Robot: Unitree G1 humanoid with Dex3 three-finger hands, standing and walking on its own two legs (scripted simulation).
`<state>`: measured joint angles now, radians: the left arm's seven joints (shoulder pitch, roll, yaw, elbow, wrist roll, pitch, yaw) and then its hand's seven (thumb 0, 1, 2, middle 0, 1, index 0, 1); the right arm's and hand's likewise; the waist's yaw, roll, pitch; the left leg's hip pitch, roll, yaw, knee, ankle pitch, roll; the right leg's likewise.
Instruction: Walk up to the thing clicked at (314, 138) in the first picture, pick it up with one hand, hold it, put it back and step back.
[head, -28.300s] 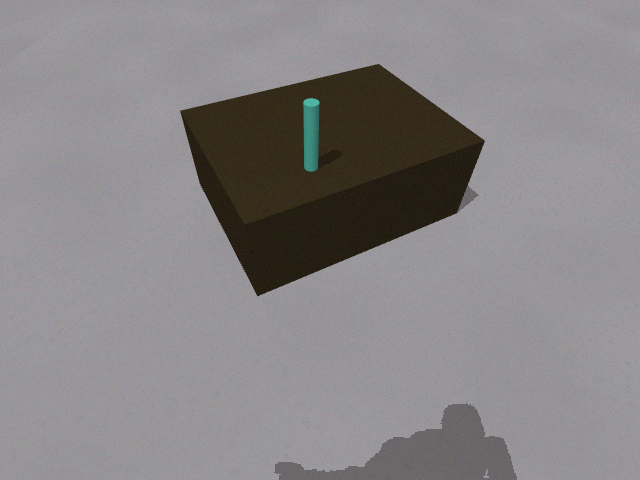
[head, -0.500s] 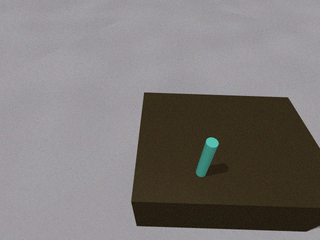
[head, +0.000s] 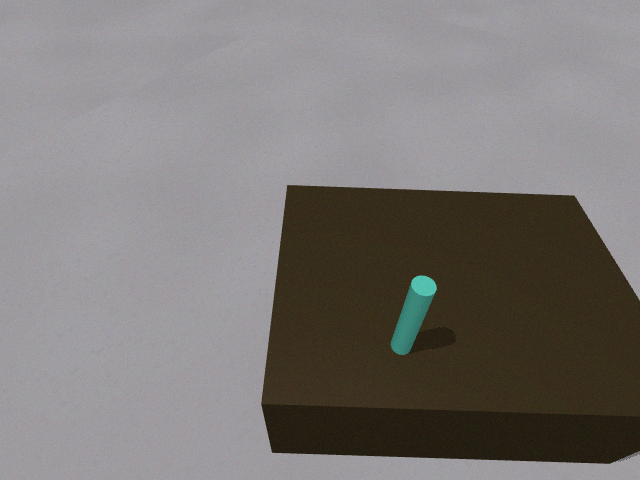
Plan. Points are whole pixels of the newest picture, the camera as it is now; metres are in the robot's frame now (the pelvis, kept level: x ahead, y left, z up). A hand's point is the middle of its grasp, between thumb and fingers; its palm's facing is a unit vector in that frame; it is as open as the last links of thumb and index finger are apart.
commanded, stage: stand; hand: right
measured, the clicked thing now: (411, 318) +0.50 -0.21 -0.27
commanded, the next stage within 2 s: step back in 0.30 s
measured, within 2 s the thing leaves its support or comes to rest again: neither
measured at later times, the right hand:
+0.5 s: hand out of the picture +0.06 -0.27 -0.17, palm faces -0.02 +0.93 -0.36, open 7.4 cm
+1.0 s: hand out of the picture -0.06 -0.21 -0.15, palm faces -0.01 +0.89 -0.45, open 7.4 cm
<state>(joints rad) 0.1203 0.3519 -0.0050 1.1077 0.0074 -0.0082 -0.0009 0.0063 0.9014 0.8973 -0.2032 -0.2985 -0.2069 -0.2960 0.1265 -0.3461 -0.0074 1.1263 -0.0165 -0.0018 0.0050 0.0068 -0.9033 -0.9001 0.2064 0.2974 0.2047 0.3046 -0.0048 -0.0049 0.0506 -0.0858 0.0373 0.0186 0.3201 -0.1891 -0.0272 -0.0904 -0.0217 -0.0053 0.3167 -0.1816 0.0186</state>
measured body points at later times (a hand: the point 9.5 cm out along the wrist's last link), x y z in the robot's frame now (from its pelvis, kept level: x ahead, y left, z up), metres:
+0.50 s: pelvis -0.03 +0.00 -0.01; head +0.03 +0.00 +0.43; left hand +0.07 +0.32 -0.14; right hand +0.07 -0.31 -0.14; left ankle -0.01 +0.13 -0.75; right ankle +0.00 -0.13 -0.75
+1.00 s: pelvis -0.11 +0.07 -0.01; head -0.03 +0.10 +0.43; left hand +0.02 +0.37 -0.16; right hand -0.06 -0.25 -0.12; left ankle -0.10 +0.14 -0.75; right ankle -0.14 -0.09 -0.67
